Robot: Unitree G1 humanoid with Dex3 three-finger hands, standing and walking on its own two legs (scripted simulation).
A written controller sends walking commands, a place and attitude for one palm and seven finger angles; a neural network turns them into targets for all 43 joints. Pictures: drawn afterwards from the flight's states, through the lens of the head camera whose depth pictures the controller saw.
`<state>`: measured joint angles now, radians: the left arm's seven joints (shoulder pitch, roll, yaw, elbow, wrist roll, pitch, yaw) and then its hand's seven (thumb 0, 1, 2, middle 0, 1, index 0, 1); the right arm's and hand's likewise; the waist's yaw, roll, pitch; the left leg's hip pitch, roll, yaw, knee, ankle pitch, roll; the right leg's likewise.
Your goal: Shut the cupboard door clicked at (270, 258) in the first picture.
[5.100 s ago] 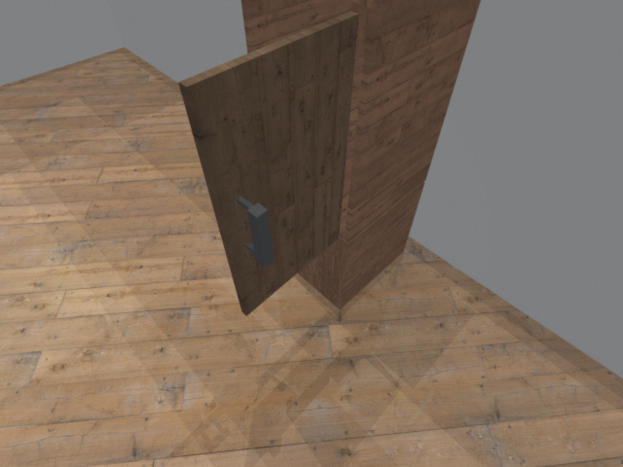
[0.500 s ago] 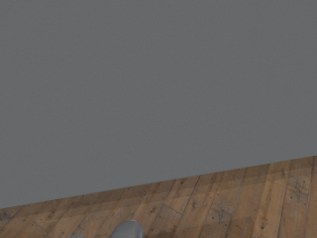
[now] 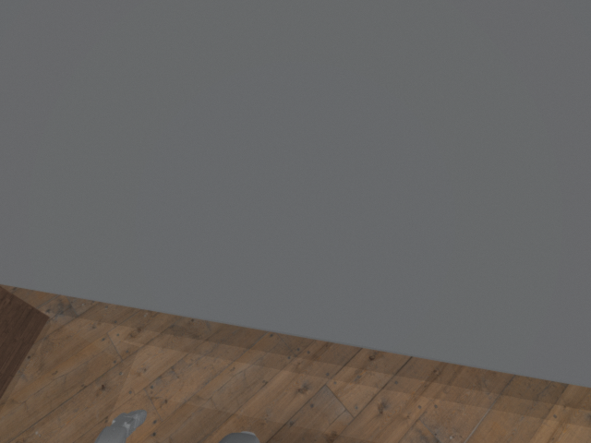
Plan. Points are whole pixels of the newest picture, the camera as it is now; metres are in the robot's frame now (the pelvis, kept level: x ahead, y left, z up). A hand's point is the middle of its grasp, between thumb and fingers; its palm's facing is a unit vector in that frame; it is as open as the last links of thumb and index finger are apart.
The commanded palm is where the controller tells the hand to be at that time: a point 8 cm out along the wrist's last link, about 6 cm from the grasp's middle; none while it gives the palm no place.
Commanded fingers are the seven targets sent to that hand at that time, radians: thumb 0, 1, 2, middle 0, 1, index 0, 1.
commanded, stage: turn to face it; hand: left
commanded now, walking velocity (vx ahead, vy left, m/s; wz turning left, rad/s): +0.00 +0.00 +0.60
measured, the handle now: out of the picture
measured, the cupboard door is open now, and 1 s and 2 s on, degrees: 92 92 92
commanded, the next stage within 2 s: none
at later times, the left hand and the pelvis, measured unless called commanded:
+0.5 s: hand out of the picture +0.01 +0.22 -0.17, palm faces +0.34 -0.91 -0.24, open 7.4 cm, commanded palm none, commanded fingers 0.00 0.90 0.90 -0.20 -0.30 -0.20 -0.30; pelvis +0.02 -0.01 +0.01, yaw +18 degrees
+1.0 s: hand out of the picture -0.01 +0.14 -0.15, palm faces +0.59 -0.77 -0.25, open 7.4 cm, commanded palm none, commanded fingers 0.00 0.90 0.90 -0.20 -0.30 -0.20 -0.30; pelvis +0.05 -0.06 +0.01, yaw +37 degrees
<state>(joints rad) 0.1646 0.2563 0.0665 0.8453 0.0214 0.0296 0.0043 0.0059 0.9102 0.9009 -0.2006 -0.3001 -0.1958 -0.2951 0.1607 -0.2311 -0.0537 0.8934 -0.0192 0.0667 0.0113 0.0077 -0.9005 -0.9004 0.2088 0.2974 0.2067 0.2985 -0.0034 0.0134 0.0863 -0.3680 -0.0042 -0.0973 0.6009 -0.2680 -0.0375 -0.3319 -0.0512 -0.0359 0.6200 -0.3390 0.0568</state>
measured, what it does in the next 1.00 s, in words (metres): steps on the spot, turning left: left foot, then right foot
